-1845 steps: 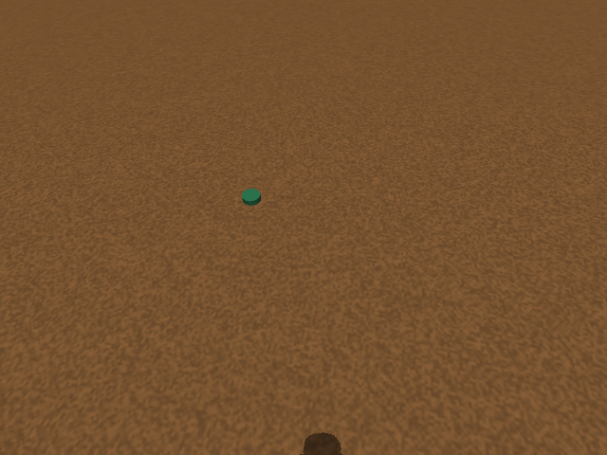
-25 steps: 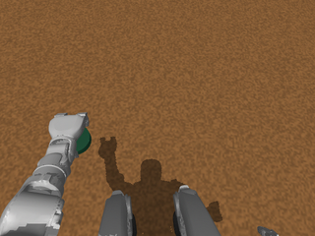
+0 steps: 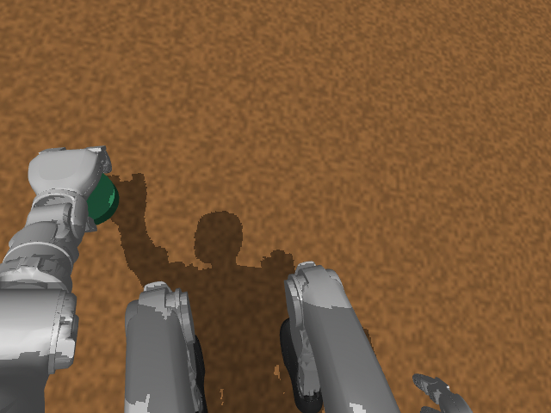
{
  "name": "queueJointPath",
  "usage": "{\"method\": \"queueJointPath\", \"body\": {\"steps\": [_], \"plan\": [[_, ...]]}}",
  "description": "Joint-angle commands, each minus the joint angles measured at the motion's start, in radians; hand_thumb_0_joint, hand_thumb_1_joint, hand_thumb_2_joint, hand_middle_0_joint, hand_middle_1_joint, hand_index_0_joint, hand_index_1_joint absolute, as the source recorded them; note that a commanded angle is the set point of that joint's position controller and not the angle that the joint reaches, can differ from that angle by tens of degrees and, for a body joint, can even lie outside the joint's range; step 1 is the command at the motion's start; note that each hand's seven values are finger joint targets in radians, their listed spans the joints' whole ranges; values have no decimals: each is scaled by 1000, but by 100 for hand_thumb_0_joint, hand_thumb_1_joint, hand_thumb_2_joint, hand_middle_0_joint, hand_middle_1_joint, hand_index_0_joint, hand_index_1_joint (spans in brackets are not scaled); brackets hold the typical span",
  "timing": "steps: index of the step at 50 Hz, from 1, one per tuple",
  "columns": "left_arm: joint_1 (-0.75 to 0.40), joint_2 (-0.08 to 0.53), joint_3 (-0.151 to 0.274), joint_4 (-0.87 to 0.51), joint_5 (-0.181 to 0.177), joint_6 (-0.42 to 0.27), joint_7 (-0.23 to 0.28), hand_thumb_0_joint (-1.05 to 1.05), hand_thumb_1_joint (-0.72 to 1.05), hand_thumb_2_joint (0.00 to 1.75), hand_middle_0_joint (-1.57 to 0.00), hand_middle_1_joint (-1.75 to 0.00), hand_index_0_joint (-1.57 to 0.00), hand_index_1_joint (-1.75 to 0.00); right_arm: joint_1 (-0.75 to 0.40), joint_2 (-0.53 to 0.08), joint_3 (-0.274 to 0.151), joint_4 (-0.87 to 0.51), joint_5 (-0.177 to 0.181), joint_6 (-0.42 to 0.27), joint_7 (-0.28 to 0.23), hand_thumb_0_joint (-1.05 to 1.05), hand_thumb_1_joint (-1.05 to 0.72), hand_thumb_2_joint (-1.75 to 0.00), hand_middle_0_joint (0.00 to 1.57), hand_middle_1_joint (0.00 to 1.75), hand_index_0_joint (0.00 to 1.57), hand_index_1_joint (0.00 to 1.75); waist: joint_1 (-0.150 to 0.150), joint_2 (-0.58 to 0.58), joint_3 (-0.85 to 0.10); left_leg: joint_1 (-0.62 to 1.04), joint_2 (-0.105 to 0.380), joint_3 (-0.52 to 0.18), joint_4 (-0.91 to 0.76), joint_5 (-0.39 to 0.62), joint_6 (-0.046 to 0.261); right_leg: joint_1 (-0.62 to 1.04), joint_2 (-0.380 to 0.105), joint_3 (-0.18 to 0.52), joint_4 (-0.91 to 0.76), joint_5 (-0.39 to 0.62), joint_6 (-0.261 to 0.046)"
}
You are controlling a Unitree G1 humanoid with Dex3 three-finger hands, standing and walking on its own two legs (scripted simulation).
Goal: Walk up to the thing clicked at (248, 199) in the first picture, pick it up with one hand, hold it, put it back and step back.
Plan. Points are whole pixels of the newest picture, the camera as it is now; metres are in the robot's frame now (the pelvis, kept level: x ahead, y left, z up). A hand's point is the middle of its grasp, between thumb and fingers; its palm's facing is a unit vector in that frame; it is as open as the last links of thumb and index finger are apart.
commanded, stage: crouch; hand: left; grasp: from above
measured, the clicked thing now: (87, 197) +0.47 +0.25 -0.20
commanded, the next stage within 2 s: lower in 0.86 s
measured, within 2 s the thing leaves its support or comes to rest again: neither
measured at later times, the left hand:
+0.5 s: hand (101, 195) +0.49 +0.24 -0.24, palm faces -0.45 -0.05 -0.89, open 11.0 cm
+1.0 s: hand (105, 192) +0.51 +0.25 -0.29, palm faces -0.45 -0.04 -0.89, open 11.0 cm
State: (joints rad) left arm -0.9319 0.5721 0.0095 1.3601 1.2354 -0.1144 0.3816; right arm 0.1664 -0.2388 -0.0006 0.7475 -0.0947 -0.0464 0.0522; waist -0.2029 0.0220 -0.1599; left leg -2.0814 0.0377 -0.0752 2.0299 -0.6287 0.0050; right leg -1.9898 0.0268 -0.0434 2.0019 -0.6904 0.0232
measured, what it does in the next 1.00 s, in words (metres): lowers itself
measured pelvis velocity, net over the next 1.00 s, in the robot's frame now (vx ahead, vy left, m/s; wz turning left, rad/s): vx -0.01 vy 0.00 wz -0.10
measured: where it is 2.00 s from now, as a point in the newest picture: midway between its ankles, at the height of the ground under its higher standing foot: (249, 389)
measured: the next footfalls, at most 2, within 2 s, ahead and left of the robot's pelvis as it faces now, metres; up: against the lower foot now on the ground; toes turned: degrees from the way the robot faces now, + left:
none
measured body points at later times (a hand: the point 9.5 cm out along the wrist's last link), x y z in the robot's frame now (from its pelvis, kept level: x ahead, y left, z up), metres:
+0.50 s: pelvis -0.01 +0.00 -0.08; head +0.24 +0.04 +0.29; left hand +0.51 +0.24 -0.19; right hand +0.01 -0.27 -0.19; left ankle +0.08 +0.12 -0.41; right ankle +0.08 -0.13 -0.41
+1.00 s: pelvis -0.01 +0.00 -0.12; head +0.25 +0.05 +0.25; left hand +0.53 +0.25 -0.23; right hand +0.01 -0.27 -0.22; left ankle +0.08 +0.12 -0.41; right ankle +0.08 -0.13 -0.41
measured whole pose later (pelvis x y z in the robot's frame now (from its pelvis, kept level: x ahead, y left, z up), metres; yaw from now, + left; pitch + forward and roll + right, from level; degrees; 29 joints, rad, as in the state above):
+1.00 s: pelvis -0.01 +0.00 -0.12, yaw -6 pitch +33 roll -9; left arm -1.09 0.80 0.05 1.51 1.22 -0.12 0.36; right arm 0.15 -0.27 0.15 0.72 -0.15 -0.05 0.12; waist -0.29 -0.03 0.01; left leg -2.36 0.05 -0.17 2.43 -0.67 -0.01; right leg -2.25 0.07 -0.11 2.36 -0.71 0.03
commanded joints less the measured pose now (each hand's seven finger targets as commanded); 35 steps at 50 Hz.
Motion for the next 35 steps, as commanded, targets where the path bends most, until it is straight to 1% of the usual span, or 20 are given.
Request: {"method": "queueJointPath", "body": {"steps": [1, 2, 3, 4, 6, 8, 9, 10, 13, 14, 17, 19, 20, 22, 23, 24, 25, 26, 28, 35], "plan": [[-395, 241, 44, -109, -1, 15, 65, 0, 50, 98, -84, -99, -88, -95, 227, -216, -67, -6, -16, -18, 13, 0, -91, -90, 20, 30, 20, 30, -27, 254, -691, 606, -16, 25, -159, 199, 16, 232, 20, -60, -193, 258, -63], [-404, 250, 50, -128, -6, 15, 66, 0, 52, 97, -86, -97, -89, -93, 223, -218, -68, -6, -18, -19, 15, 0, -91, -90, 20, 30, 20, 30, -14, 265, -699, 600, -14, 24, -154, 191, 14, 221, 21, -62, -180, 254, -65], [-422, 248, 42, -132, -7, 15, 60, 0, 51, 98, -85, -97, -89, -94, 217, -214, -68, -4, -19, -17, 18, 0, -91, -90, 20, 30, 20, 30, -18, 274, -712, 595, -13, 31, -136, 200, 16, 228, 29, -63, -171, 263, -65], [-444, 278, 55, -136, -11, 14, 57, 0, 53, 98, -86, -98, -90, -94, 219, -219, -71, -1, -19, -18, 20, 0, -91, -90, 20, 30, 20, 30, -23, 262, -718, 582, -13, 31, -119, 193, 19, 223, 29, -63, -165, 260, -63], [-414, 236, 32, -87, -26, 19, 44, 0, 54, 98, -87, -99, -90, -95, 218, -215, -68, -2, -23, -19, 29, 0, -91, -90, 20, 30, 20, 30, -42, 225, -663, 530, -10, 28, -96, 183, 22, 219, 30, -66, -150, 262, -59], [-422, 272, 49, -94, -22, 11, 32, 0, 55, 98, -87, -98, -91, -95, 238, -225, -68, 10, -27, -17, 33, 0, -91, -90, 20, 30, 20, 30, -46, 232, -674, 521, -9, 28, -68, 218, 21, 216, 32, -70, -123, 293, -57], [-433, 283, 46, -100, -29, 7, 27, 0, 55, 95, -86, -99, -91, -94, 221, -221, -65, 2, -25, -16, 35, 0, -91, -90, 20, 30, 20, 30, -35, 237, -674, 501, -8, 31, -58, 202, 22, 216, 36, -69, -115, 280, -58], [-421, 270, 42, -88, -27, 5, 23, 0, 54, 98, -87, -99, -90, -95, 236, -219, -59, 11, -30, -13, 37, 0, -91, -90, 20, 30, 20, 30, -48, 224, -672, 493, -8, 31, -40, 223, 23, 223, 36, -71, -109, 302, -54], [-417, 299, 48, -51, -22, -5, 15, 0, 54, 95, -85, -100, -90, -95, 235, -228, -48, 8, -32, -6, 45, 0, -91, -90, 20, 30, 20, 30, -54, 198, -642, 429, -8, 30, -10, 213, 27, 224, 44, -76, -85, 301, -51], [-430, 327, 64, -66, -21, -10, 16, 0, 53, 94, -85, -98, -89, -93, 241, -221, -39, 14, -33, -3, 46, 0, -91, -90, 20, 30, 20, 30, -47, 211, -650, 418, -6, 33, 4, 218, 28, 230, 47, -76, -76, 309, -51], [-461, 363, 67, -66, -14, -24, 18, 0, 50, 90, -82, -99, -87, -93, 224, -236, -30, -3, -36, 4, 53, 0, -91, -90, 20, 30, 20, 30, -49, 207, -651, 364, -6, 38, 36, 194, 31, 246, 55, -76, -55, 296, -50], [-417, 345, 59, 5, -8, -20, 23, 0, 49, 87, -80, -98, -85, -92, 213, -235, -14, -15, -40, 4, 56, 0, -91, -90, 20, 30, 20, 30, -51, 210, -605, 350, -6, 34, 40, 170, 28, 215, 57, -83, -39, 270, -52], [-491, 385, 72, -55, -7, -29, 27, 0, 47, 87, -78, -98, -84, -92, 214, -245, -13, -12, -39, 2, 55, 0, -91, -90, 20, 30, 20, 30, -60, 234, -628, 350, -3, 32, 54, 163, 29, 199, 59, -88, -28, 265, -52], [-484, 392, 73, -24, -1, -30, 32, 0, 44, 87, -76, -98, -82, -92, 213, -250, -4, -14, -40, 2, 54, 0, -91, -90, 20, 30, 20, 30, -56, 247, -620, 352, -2, 26, 59, 145, 25, 175, 63, -99, -10, 243, -56], [-493, 399, 76, -19, 5, -32, 36, 0, 44, 87, -76, -98, -82, -93, 211, -253, 0, -18, -42, 2, 56, 0, -91, -90, 20, 30, 20, 30, -67, 273, -606, 338, -4, 26, 64, 130, 23, 161, 61, -103, 3, 230, -57], [-520, 415, 79, -36, 1, -35, 41, 0, 44, 86, -75, -96, -81, -91, 203, -258, 3, -14, -41, 0, 52, 0, -90, -90, 20, 30, 20, 30, -56, 280, -616, 341, -2, 21, 60, 113, 21, 137, 64, -109, 13, 210, -61], [-487, 402, 69, 15, 12, -33, 40, 0, 43, 87, -75, -98, -81, -92, 200, -254, 10, -17, -46, 0, 54, 0, -91, -90, 20, 30, 20, 30, -69, 288, -580, 321, -4, 20, 64, 96, 18, 127, 66, -114, 25, 194, -63], [-518, 412, 74, -1, 9, -35, 44, 0, 43, 87, -75, -97, -80, -92, 204, -264, 10, -19, -46, 0, 52, 0, -90, -90, 20, 30, 20, 30, -76, 277, -573, 322, -1, 16, 72, 83, 21, 106, 64, -118, 21, 187, -60], [-500, 408, 60, 41, 9, -30, 45, 0, 39, 89, -73, -97, -78, -92, 191, -265, 19, -20, -47, -3, 51, 0, -90, -90, 20, 30, 20, 30, -76, 278, -544, 308, -1, 11, 81, 63, 18, 80, 68, -125, 38, 167, -64], [-533, 445, 58, 41, -5, -20, 43, 0, 38, 88, -72, -98, -77, -93, 200, -274, 45, -15, -55, -7, 50, 0, -90, -90, 20, 30, 20, 30, -91, 265, -558, 244, -1, 11, 129, 81, 23, 108, 75, -131, 62, 192, -55]]}}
